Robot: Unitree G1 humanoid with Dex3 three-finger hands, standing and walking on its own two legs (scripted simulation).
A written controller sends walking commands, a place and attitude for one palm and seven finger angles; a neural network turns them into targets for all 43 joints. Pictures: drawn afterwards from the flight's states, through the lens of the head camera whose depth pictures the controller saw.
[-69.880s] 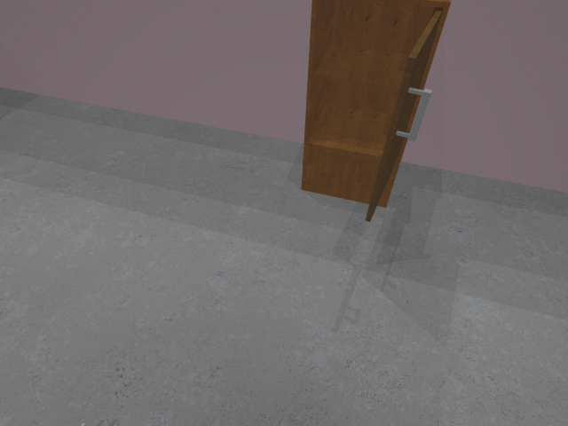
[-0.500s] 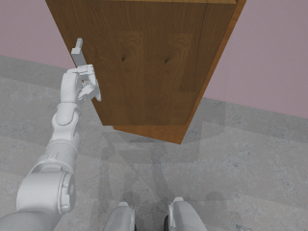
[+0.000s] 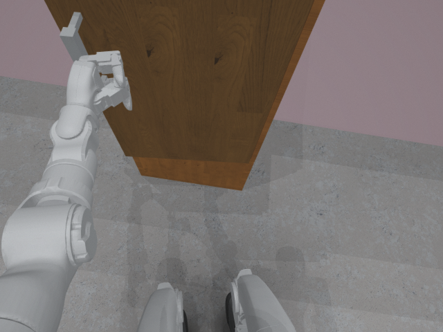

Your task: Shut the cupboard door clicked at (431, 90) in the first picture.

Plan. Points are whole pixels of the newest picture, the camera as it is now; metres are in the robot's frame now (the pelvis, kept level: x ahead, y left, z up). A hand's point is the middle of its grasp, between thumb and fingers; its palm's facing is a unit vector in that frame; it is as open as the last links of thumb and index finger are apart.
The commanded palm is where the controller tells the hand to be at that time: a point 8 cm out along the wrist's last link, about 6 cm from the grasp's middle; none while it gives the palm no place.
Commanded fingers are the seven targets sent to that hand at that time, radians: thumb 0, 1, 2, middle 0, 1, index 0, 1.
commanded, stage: push the door shut along its arc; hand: left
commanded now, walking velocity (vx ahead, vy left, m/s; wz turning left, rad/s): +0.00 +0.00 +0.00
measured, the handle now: (89, 61) +0.59 +0.18 +0.07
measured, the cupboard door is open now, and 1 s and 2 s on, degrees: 6 0 0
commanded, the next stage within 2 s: pull the fist back off the door in 0.80 s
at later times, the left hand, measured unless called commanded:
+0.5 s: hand (143, 59) +0.58 +0.08 +0.08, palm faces -0.28 -0.96 +0.00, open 3.1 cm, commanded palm +0.59 +0.12 +0.07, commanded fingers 0.00 0.90 0.90 -1.30 -1.50 -1.30 -1.50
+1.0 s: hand (142, 56) +0.59 +0.08 +0.08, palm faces -0.16 -0.99 +0.06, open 2.8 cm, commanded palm +0.61 +0.07 +0.07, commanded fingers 0.00 0.90 0.90 -1.30 -1.50 -1.30 -1.50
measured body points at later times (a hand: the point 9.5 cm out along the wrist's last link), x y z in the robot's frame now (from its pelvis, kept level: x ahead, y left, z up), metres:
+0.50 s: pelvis +0.00 +0.00 -0.02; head +0.18 +0.02 +0.39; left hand +0.59 +0.14 +0.08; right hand -0.03 -0.26 -0.12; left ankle +0.02 +0.10 -0.63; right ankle +0.04 -0.12 -0.63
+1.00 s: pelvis -0.01 +0.00 -0.03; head +0.18 +0.04 +0.37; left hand +0.60 +0.14 +0.08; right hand -0.06 -0.25 -0.12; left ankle +0.02 +0.10 -0.63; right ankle +0.04 -0.12 -0.63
